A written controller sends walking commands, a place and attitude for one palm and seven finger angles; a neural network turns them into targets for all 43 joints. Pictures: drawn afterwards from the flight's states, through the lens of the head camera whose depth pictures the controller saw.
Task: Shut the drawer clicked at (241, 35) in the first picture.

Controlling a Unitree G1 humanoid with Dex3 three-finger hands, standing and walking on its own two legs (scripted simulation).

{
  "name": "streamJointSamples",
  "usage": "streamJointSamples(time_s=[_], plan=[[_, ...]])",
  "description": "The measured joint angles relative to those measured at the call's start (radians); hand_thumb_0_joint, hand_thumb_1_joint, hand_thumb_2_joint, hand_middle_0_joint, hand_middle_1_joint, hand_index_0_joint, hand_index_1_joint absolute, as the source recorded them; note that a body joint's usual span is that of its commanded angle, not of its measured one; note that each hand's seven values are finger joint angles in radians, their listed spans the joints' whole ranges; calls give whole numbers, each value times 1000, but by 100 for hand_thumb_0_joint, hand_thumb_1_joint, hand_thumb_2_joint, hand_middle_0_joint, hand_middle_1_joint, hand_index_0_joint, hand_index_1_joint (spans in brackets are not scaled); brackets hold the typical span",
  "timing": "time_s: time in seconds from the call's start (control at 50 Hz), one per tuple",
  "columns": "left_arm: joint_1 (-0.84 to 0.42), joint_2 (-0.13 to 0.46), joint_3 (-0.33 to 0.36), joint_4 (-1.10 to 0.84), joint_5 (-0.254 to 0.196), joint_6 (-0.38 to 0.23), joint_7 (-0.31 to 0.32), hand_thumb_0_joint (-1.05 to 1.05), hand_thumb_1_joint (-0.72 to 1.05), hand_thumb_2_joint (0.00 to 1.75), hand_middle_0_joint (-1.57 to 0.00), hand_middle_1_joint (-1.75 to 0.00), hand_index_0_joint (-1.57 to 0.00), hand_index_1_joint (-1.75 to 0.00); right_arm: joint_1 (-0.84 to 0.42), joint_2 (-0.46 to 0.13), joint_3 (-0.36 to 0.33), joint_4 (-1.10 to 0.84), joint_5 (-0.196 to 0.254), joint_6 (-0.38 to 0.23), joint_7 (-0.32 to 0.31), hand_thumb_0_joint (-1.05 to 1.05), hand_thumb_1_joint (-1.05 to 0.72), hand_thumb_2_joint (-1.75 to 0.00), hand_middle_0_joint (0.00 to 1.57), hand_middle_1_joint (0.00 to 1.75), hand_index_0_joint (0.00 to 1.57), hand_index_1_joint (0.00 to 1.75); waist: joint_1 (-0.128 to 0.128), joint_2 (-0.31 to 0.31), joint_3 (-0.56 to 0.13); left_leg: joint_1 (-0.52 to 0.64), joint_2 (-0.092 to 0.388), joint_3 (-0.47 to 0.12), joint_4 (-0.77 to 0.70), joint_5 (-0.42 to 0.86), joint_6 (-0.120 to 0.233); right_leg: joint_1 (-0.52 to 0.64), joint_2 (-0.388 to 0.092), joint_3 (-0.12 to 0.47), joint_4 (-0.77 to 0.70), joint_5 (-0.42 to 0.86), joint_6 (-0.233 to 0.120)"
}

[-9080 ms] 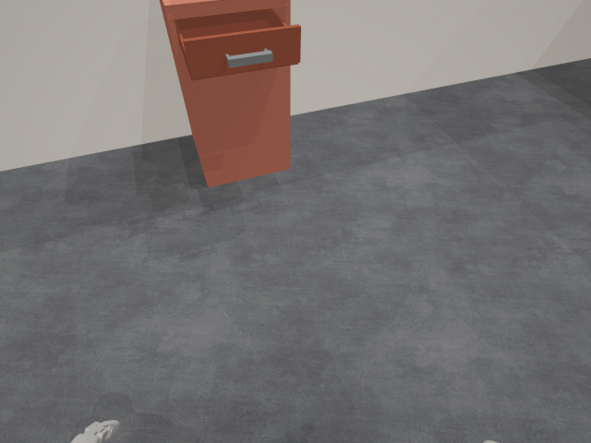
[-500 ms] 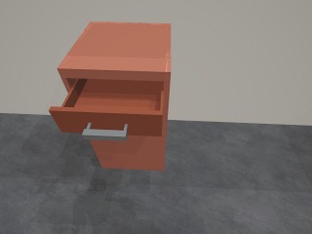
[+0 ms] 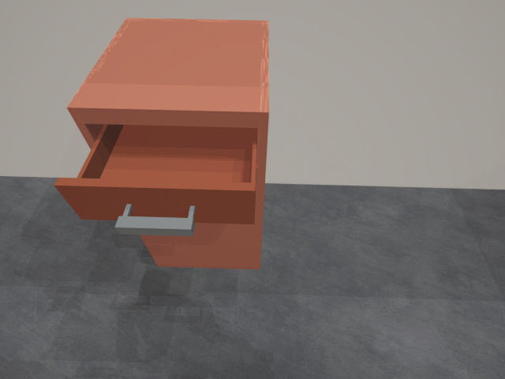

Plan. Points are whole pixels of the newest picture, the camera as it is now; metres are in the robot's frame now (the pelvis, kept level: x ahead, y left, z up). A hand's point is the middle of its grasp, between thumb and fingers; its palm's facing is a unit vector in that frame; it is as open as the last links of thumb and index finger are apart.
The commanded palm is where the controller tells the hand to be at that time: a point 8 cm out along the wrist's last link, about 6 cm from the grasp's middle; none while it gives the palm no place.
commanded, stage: come to a stop and stand still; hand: left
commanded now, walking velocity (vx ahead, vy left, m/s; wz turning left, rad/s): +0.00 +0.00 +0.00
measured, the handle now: (158, 217) +0.41 +0.22 -0.05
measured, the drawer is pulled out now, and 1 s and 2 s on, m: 0.18 0.18 0.18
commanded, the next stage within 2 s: look again from close up in 0.84 s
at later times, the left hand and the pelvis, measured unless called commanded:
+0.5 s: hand out of the picture +0.03 +0.21 -0.16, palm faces +0.03 -0.97 -0.23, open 7.4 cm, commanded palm none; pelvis -0.03 +0.02 +0.01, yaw +0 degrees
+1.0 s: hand out of the picture -0.07 +0.20 -0.16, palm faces +0.01 -0.98 -0.18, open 7.4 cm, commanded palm none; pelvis -0.04 +0.04 +0.01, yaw +0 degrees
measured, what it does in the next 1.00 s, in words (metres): shifts its weight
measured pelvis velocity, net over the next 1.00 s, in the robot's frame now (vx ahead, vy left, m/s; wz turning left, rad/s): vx -0.04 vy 0.04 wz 0.00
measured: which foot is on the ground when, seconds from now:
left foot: down 0.00-1.00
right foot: down 0.00-1.00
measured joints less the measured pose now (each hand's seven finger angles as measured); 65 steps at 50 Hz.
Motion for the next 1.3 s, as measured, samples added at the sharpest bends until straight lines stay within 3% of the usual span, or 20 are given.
streamJointSamples(time_s=[0.04,0.08,0.14,0.2,0.28,0.34,0.68,0.9,1.3], plan=[[-21,7,-13,-13,1,6,-4,1,91,90,-20,-30,-19,-29,-4,0,8,-15,-2,8,4,1,-91,-89,19,30,20,30,3,1,2,2,-1,-5,-8,8,-11,-5,4,0,-50,-4,6],[-14,21,-25,-55,10,-18,-9,1,91,90,-20,-30,-20,-29,-2,-5,3,-45,2,21,15,1,-91,-89,19,30,20,30,13,6,-15,-49,6,-8,56,-12,-21,0,10,19,-203,162,3],[-19,11,-38,-71,17,-37,-7,1,91,90,-21,-30,-20,-30,-15,-34,-13,-78,4,46,23,1,-91,-89,19,30,20,30,0,71,-25,-108,22,-77,184,-112,-18,4,47,-23,-192,124,-22],[-13,8,-40,-88,21,-44,-6,1,91,90,-21,-30,-20,-30,-31,-50,-20,-100,2,53,27,1,-91,-89,19,30,20,30,-3,95,-42,-128,19,-94,262,-139,-3,21,62,-33,-213,119,-26],[-27,30,-36,-109,16,-31,-1,1,91,90,-21,-30,-20,-30,-52,-50,-15,-124,4,33,26,1,-91,-89,19,30,20,30,-7,74,-39,-75,16,-79,140,-30,6,37,61,-32,-214,126,-16],[-41,44,-34,-113,9,-16,0,1,91,90,-21,-30,-20,-30,-58,-42,-3,-123,-2,25,26,1,-91,-89,19,30,20,30,5,45,-40,-51,11,-62,110,-28,13,54,55,-15,-244,148,-2],[17,31,-52,-44,8,-10,-20,1,91,90,-20,-30,-20,-30,31,-27,32,-22,-3,31,35,0,-90,-89,20,30,20,30,-4,46,-30,-22,-16,-31,-50,84,51,73,32,13,-399,274,32],[65,0,-56,27,8,-19,-14,1,91,90,-20,-30,-19,-29,70,-17,28,50,5,28,31,1,-91,-89,20,30,20,30,-9,44,-24,-9,-30,-21,-88,107,62,76,20,24,-420,290,43],[52,-38,-58,52,9,-36,-10,1,91,90,-20,-30,-19,-29,33,-1,26,69,8,12,25,1,-91,-89,19,30,20,30,-6,39,-43,0,-28,-14,-94,99,59,82,22,31,-424,283,43]])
